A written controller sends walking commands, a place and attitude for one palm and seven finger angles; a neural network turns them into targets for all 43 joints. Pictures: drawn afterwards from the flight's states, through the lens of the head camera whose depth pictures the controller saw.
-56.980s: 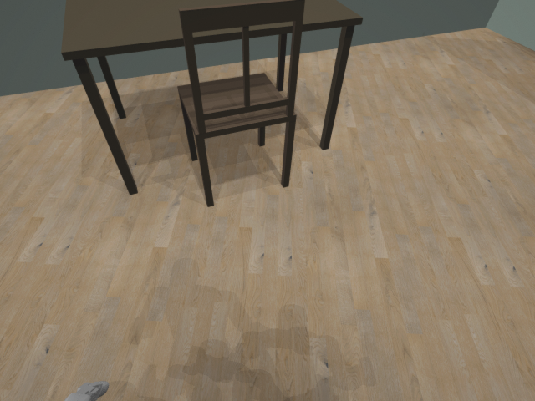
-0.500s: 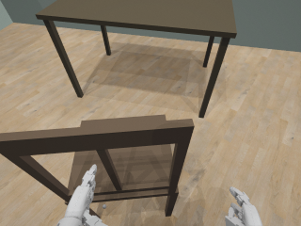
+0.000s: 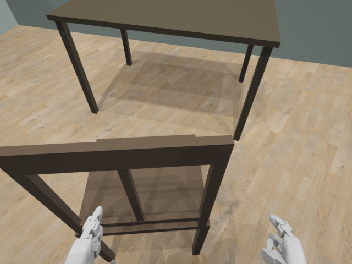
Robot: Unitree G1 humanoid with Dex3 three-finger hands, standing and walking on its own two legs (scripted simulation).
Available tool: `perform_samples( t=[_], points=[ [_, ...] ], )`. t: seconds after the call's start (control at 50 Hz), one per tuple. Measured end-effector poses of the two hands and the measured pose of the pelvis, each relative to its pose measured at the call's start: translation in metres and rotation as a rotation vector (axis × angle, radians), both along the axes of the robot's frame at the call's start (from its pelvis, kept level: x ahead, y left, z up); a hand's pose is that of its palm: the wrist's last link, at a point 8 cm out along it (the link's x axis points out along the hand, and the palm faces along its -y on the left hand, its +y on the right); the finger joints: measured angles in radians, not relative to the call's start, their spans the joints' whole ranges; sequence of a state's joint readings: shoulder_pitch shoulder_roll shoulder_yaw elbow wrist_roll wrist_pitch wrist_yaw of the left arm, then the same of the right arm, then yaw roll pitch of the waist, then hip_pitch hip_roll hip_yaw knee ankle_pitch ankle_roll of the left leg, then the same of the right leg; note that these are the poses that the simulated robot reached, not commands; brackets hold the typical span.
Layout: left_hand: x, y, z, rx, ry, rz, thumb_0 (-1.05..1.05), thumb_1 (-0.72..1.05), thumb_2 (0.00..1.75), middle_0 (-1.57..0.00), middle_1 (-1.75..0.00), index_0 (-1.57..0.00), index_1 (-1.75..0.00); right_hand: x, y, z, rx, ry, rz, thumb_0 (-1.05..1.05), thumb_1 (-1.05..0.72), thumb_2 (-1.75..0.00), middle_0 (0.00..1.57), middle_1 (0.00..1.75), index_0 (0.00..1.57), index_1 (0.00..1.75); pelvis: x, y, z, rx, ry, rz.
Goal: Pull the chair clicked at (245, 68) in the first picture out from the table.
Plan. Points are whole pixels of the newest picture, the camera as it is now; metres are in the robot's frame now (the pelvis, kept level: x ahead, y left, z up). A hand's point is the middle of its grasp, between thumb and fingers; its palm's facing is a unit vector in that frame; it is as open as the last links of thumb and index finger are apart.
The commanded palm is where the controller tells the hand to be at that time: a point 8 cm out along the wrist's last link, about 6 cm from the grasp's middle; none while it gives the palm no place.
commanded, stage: draw the hand back to the body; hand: left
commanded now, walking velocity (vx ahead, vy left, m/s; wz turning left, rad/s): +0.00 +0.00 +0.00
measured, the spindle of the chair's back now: (133, 197) +0.29 +0.12 -0.03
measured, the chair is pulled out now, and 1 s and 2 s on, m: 0.64 0.64 0.64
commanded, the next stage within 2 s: step back with the hand held close in 1.52 s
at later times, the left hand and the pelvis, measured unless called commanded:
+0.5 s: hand (77, 241) +0.16 +0.17 +0.09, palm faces +0.04 -0.98 -0.20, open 17.0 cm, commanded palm +0.13 +0.23 +0.12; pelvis +0.00 -0.01 +0.00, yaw -1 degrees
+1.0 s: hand (29, 214) +0.18 +0.23 +0.15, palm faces +0.31 -0.82 -0.49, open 9.8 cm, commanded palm +0.16 +0.27 +0.21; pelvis +0.02 -0.01 +0.05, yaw -1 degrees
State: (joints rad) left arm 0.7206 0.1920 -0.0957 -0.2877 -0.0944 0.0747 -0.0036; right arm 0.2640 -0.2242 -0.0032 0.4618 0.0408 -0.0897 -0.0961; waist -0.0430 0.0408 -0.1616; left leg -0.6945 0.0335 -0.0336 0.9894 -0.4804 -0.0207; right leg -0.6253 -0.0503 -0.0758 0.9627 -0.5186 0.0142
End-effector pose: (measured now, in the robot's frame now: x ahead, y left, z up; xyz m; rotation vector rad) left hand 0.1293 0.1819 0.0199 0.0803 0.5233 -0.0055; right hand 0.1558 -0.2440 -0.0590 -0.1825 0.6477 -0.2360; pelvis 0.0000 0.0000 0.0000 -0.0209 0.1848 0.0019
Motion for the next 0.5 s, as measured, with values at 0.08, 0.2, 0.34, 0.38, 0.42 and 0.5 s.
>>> perform_samples(
  t=[0.08, 0.2, 0.34, 0.38, 0.42, 0.5],
  points=[
    [0.005, 0.002, 0.024, -0.074, -0.206, 0.046, -0.02, -0.54, 0.20, 0.00, 0.00, -0.01, -0.01, 0.005, 0.003, -0.006, -0.004, -0.013, 0.021, 0.01, -0.90, -0.90, 0.20, 0.30, 0.21, 0.30, -0.002, 0.000, -0.006, -0.005, 0.012, 0.004],
    [0.017, 0.010, 0.057, -0.039, -0.525, 0.014, -0.01, -0.54, 0.20, 0.00, 0.00, -0.01, -0.01, 0.010, 0.010, -0.023, 0.043, -0.012, 0.050, 0.01, -0.90, -0.90, 0.20, 0.30, 0.21, 0.30, -0.008, -0.001, -0.018, -0.007, 0.035, -0.001],
    [0.011, 0.020, 0.055, -0.008, -0.417, -0.043, -0.02, -0.54, 0.20, 0.00, 0.00, 0.00, 0.00, 0.010, 0.017, -0.028, 0.102, 0.007, 0.028, 0.01, -0.90, -0.90, 0.20, 0.30, 0.21, 0.30, -0.009, -0.003, -0.016, -0.002, 0.008, -0.009],
    [0.010, 0.026, 0.066, 0.005, -0.421, -0.028, -0.02, -0.54, 0.20, 0.00, 0.00, 0.00, 0.00, 0.009, 0.018, -0.023, 0.101, 0.002, 0.022, 0.01, -0.90, -0.90, 0.20, 0.30, 0.21, 0.30, -0.006, -0.003, -0.012, -0.002, -0.002, -0.007],
    [0.009, 0.032, 0.077, 0.020, -0.442, -0.014, -0.02, -0.53, 0.20, 0.00, 0.00, -0.01, -0.01, 0.009, 0.017, -0.018, 0.097, -0.006, 0.018, 0.01, -0.90, -0.90, 0.20, 0.30, 0.21, 0.30, -0.004, -0.005, -0.007, -0.003, -0.011, -0.005],
    [0.009, 0.040, 0.087, 0.123, -0.413, 0.008, -0.02, -0.48, 0.23, -0.01, -0.01, -0.05, -0.04, 0.009, 0.012, -0.007, 0.065, -0.006, 0.020, 0.01, -0.90, -0.90, 0.20, 0.30, 0.21, 0.30, -0.001, -0.007, 0.002, -0.003, -0.038, -0.009]
  ],
)
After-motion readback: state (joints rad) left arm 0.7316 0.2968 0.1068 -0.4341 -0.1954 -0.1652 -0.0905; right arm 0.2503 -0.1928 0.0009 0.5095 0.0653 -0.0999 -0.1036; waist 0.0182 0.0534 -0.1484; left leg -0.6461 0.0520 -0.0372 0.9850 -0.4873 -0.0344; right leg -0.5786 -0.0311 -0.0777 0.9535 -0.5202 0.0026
